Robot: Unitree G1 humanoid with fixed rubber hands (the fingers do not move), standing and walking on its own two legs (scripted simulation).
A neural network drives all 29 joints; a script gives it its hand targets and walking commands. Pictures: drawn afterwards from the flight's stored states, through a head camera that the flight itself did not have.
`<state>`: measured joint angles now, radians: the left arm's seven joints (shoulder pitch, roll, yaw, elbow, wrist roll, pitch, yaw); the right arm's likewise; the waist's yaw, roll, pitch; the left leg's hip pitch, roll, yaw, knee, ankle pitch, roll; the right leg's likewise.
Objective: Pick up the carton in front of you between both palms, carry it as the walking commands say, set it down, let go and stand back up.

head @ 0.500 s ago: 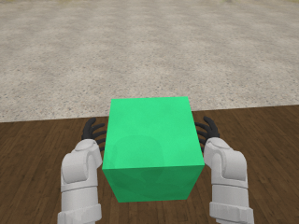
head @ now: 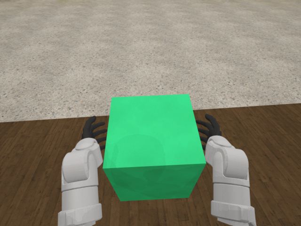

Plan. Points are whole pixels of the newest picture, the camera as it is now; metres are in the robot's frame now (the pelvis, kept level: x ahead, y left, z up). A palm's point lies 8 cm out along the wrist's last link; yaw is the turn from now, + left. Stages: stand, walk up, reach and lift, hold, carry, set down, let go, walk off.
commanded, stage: carry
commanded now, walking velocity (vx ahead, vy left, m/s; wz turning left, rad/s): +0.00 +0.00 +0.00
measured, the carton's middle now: (152, 150) +0.34 +0.00 +0.04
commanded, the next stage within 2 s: none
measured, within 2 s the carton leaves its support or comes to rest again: neither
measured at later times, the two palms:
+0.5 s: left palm (92, 144) +0.31 +0.15 +0.11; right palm (213, 144) +0.31 -0.16 +0.10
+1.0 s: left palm (98, 151) +0.29 +0.13 +0.11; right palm (224, 148) +0.29 -0.18 +0.10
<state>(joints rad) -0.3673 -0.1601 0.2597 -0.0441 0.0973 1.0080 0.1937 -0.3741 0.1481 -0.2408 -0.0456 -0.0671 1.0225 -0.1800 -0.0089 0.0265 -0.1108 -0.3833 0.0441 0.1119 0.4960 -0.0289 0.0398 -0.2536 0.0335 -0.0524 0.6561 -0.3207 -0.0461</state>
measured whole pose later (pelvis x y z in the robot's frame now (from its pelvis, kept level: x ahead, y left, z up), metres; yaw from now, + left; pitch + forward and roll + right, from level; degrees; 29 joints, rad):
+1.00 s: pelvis -0.01 -0.03 +0.00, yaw +1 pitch +0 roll +0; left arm -0.35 -0.17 0.27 -0.04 0.08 1.01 0.18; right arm -0.36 0.16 -0.25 -0.03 -0.07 1.03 -0.19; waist 0.00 0.04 -0.11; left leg -0.36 0.07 0.08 0.48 0.00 0.00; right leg -0.24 0.06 -0.08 0.67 -0.31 -0.09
